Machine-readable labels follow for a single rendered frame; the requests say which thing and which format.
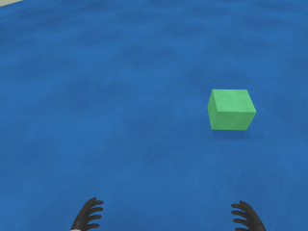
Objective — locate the robot left hand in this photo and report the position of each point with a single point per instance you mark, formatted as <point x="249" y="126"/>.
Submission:
<point x="83" y="218"/>

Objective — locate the robot right hand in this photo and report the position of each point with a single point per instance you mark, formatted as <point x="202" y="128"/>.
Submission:
<point x="252" y="220"/>

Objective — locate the carton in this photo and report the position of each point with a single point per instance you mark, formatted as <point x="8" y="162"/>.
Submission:
<point x="230" y="110"/>

